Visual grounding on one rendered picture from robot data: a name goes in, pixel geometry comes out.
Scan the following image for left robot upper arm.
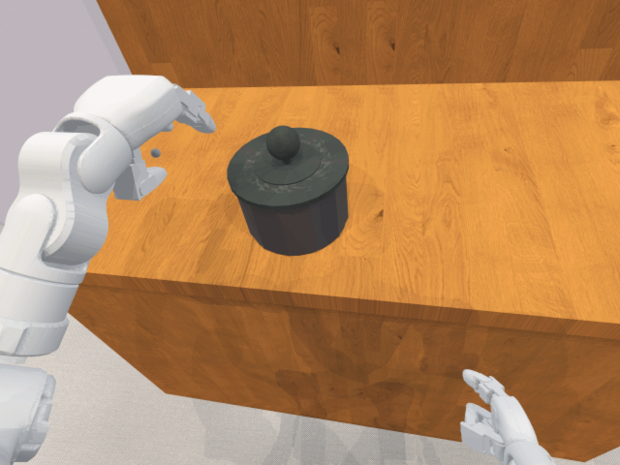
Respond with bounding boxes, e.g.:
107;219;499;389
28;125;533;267
0;363;56;465

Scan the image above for pot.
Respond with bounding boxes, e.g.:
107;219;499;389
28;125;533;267
238;178;349;256

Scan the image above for robot right hand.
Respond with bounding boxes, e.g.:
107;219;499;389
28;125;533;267
460;369;539;465

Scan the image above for robot left forearm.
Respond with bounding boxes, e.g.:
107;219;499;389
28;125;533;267
0;111;132;364

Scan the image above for robot right forearm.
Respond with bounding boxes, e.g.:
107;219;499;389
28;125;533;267
504;441;556;465

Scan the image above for knob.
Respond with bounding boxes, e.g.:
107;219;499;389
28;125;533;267
266;126;300;160

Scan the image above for lid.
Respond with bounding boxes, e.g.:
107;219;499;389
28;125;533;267
227;128;349;210

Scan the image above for table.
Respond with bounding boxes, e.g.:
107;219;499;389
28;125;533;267
68;0;620;462

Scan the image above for robot left hand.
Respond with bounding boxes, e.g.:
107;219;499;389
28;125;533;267
74;75;216;201

